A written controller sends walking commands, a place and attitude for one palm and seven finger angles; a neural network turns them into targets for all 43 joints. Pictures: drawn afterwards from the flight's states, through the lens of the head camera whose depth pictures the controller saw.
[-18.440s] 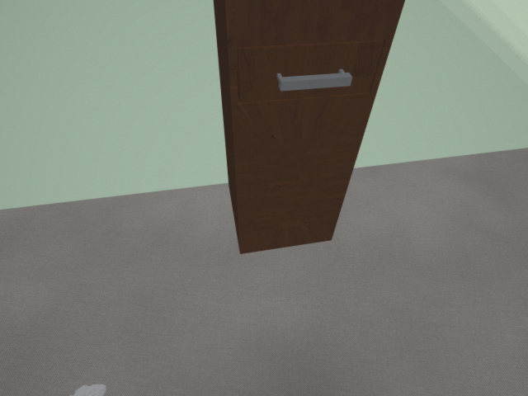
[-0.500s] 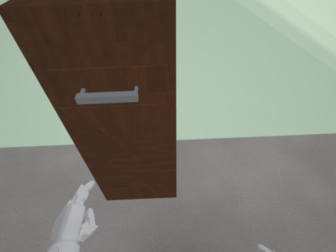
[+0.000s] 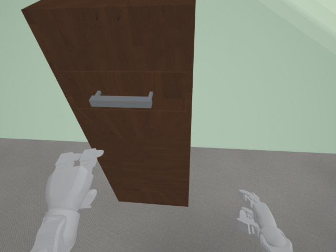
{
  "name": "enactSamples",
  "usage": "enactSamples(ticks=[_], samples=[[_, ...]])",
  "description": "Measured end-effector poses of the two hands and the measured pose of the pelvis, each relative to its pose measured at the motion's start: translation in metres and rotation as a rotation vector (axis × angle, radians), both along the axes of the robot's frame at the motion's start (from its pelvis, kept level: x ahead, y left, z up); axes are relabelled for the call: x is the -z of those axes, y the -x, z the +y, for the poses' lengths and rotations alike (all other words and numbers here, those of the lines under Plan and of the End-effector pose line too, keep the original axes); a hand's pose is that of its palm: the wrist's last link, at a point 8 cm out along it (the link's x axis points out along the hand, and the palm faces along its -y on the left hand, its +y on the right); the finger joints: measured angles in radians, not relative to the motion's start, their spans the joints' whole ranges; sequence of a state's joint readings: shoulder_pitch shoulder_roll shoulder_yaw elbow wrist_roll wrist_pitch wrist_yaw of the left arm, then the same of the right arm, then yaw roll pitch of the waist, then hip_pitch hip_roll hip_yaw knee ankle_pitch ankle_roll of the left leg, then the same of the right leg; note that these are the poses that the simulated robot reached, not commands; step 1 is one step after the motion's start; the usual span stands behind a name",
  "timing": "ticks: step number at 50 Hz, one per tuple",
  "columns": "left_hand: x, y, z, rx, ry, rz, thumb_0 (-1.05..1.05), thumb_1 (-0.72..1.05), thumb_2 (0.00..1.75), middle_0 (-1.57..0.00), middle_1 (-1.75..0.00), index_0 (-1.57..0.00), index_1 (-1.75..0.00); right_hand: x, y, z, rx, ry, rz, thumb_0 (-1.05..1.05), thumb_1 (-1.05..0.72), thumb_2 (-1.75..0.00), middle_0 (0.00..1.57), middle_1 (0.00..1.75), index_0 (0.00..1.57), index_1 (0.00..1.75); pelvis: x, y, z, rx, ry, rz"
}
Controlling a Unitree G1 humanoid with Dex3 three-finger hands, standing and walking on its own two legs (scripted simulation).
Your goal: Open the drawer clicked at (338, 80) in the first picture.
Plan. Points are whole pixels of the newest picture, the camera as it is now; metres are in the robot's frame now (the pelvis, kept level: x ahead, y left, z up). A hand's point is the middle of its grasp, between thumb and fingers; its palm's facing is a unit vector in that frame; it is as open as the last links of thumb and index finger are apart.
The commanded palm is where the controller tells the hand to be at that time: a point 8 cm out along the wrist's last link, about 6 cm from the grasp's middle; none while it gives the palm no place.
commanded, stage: raise the hand with hooked fingers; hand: left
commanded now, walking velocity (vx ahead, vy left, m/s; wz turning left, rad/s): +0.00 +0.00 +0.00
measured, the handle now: (122, 97) +0.52 +0.23 +0.10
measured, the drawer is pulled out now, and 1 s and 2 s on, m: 0.00 0.00 0.00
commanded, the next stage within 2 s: move the hooked fingers above the handle in 1.26 s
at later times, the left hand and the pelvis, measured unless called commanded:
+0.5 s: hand (89, 139) +0.31 +0.23 +0.14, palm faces +0.12 -0.09 -0.99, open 13.1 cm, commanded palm +0.27 +0.23 +0.21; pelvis +0.04 -0.01 +0.02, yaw +0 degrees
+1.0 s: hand (78, 119) +0.31 +0.24 +0.19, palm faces +0.05 -0.06 -1.00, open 13.8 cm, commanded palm +0.28 +0.25 +0.26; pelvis +0.00 +0.00 +0.03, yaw +1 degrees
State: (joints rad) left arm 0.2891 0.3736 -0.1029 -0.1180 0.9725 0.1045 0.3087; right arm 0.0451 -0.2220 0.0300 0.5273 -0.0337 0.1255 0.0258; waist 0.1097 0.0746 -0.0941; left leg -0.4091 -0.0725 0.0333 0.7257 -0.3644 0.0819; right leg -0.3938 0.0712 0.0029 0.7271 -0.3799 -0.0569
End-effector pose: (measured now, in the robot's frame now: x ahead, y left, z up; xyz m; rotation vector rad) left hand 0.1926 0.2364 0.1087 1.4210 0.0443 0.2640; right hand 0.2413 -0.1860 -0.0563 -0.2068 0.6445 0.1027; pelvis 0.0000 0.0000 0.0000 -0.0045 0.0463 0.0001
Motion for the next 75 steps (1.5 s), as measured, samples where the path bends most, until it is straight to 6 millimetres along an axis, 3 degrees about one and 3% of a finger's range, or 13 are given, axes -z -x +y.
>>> enactSamples(ticks=[8, 17, 21, 27, 32, 36, 42, 52, 58, 62, 66, 71, 75], samples=[[-0.008, -0.034, -0.018, 0.105, -0.008, 0.120, 0.01, 0.09, 0.56, -0.27, -0.81, -0.28, -0.82, 0.018, 0.018, -0.007, 0.022, -0.019, 0.157, 0.01, -0.90, -0.90, 0.20, 0.30, 0.20, 0.30, -0.012, -0.026, -0.007, 0.033, -0.014, 0.013], [-0.064, -0.060, -0.003, 0.065, -0.059, -0.019, 0.00, -0.12, 0.47, -0.29, -0.95, -0.30, -0.96, 0.032, 0.018, -0.043, 0.083, 0.039, 0.255, 0.01, -0.90, -0.90, 0.20, 0.30, 0.20, 0.30, -0.017, -0.040, -0.007, 0.010, -0.013, 0.013], [-0.075, -0.075, 0.000, 0.040, -0.046, -0.008, 0.00, -0.21, 0.43, -0.30, -1.01, -0.30, -1.02, 0.027, 0.009, -0.049, 0.103, 0.039, 0.242, 0.01, -0.90, -0.90, 0.20, 0.30, 0.20, 0.30, -0.019, -0.040, -0.008, 0.003, -0.017, 0.007], [-0.087, -0.094, -0.004, 0.084, -0.044, 0.033, 0.00, -0.35, 0.37, -0.31, -1.10, -0.31, -1.11, 0.010, -0.006, -0.045, 0.099, 0.041, 0.182, 0.01, -0.90, -0.90, 0.20, 0.30, 0.20, 0.30, -0.022, -0.037, -0.010, -0.003, -0.016, -0.014], [-0.118, -0.100, -0.007, 0.135, -0.080, -0.030, 0.00, -0.43, 0.33, -0.32, -1.15, -0.32, -1.16, 0.000, -0.012, -0.034, 0.079, 0.024, 0.139, 0.01, -0.90, -0.90, 0.20, 0.30, 0.20, 0.30, -0.023, -0.033, -0.009, -0.007, -0.012, -0.033], [-0.141, -0.106, 0.003, 0.094, -0.099, -0.061, 0.00, -0.47, 0.32, -0.32, -1.18, -0.32, -1.18, 0.000, -0.009, -0.024, 0.062, -0.002, 0.140, 0.01, -0.90, -0.90, 0.20, 0.30, 0.20, 0.30, -0.025, -0.026, -0.007, -0.012, -0.010, -0.045], [-0.158, -0.114, 0.017, 0.038, -0.094, -0.009, 0.00, -0.49, 0.31, -0.32, -1.19, -0.32, -1.20, 0.006, 0.009, -0.014, 0.042, -0.019, 0.172, 0.01, -0.90, -0.90, 0.20, 0.30, 0.20, 0.30, -0.026, -0.013, -0.003, -0.024, -0.009, -0.052], [-0.132, -0.092, 0.008, 0.187, -0.079, 0.095, 0.00, -0.49, 0.31, -0.32, -1.20, -0.32, -1.20, 0.015, 0.049, -0.016, 0.060, 0.001, 0.218, 0.01, -0.90, -0.90, 0.20, 0.30, 0.20, 0.30, -0.026, 0.000, 0.004, -0.015, -0.005, -0.064], [-0.147, -0.077, 0.014, 0.220, -0.109, -0.037, 0.00, -0.49, 0.31, -0.32, -1.20, -0.33, -1.20, 0.019, 0.062, -0.018, 0.055, 0.033, 0.245, 0.01, -0.90, -0.90, 0.20, 0.30, 0.20, 0.30, -0.026, 0.007, 0.007, -0.026, 0.000, -0.069], [-0.159, -0.077, 0.031, 0.133, -0.108, -0.085, 0.00, -0.50, 0.30, -0.32, -1.20, -0.32, -1.20, 0.021, 0.063, -0.015, 0.053, 0.019, 0.250, 0.01, -0.90, -0.90, 0.20, 0.30, 0.20, 0.30, -0.026, 0.011, 0.009, -0.028, -0.001, -0.067], [-0.151, -0.080, 0.042, 0.057, -0.080, -0.022, 0.00, -0.50, 0.31, -0.31, -1.20, -0.32, -1.20, 0.019, 0.060, -0.008, 0.050, -0.005, 0.231, 0.01, -0.90, -0.90, 0.20, 0.30, 0.20, 0.30, -0.026, 0.014, 0.012, -0.029, -0.002, -0.067], [-0.130, -0.077, 0.026, 0.133, -0.081, 0.074, 0.00, -0.50, 0.31, -0.31, -1.20, -0.32, -1.20, 0.012, 0.052, -0.002, 0.043, -0.010, 0.185, 0.01, -0.90, -0.90, 0.20, 0.30, 0.20, 0.30, -0.026, 0.013, 0.014, -0.030, 0.000, -0.070], [-0.128, -0.079, 0.009, 0.240, -0.095, 0.053, 0.00, -0.50, 0.30, -0.32, -1.20, -0.32, -1.20, 0.008, 0.046, 0.002, 0.033, 0.006, 0.167, 0.01, -0.90, -0.90, 0.20, 0.30, 0.20, 0.30, -0.026, 0.011, 0.014, -0.037, 0.001, -0.075]])
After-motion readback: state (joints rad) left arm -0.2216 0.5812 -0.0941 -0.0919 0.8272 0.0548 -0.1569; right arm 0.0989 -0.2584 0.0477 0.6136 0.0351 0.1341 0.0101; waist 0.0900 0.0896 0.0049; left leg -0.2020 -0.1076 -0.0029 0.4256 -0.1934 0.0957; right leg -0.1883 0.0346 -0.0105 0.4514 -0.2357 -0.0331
